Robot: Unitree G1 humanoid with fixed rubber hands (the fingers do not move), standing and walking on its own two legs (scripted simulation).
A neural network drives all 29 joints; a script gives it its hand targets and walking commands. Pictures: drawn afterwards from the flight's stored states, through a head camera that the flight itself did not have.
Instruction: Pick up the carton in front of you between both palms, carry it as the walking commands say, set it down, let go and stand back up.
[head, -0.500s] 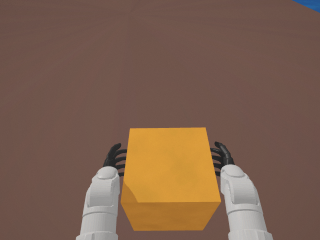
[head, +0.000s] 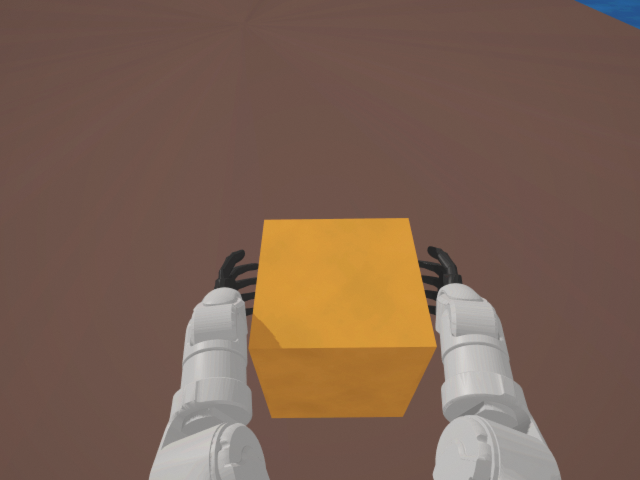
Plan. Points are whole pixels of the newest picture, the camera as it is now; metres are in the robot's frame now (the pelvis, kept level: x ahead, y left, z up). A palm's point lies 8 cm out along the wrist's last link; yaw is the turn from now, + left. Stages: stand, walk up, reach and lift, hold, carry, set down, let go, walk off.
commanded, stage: set down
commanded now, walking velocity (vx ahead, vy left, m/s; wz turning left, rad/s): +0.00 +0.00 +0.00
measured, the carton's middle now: (336, 322) +0.35 +0.00 -0.03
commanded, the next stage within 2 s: none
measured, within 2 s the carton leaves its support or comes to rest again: neither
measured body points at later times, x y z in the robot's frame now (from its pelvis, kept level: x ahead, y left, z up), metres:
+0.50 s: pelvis +0.00 -0.01 -0.09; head +0.23 -0.01 +0.30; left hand +0.41 +0.14 -0.17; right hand +0.42 -0.16 -0.17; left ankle +0.06 +0.11 -0.73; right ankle +0.05 -0.11 -0.73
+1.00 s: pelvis -0.03 -0.01 -0.22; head +0.26 -0.01 +0.13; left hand +0.46 +0.13 -0.32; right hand +0.47 -0.17 -0.32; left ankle +0.06 +0.11 -0.73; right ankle +0.05 -0.12 -0.73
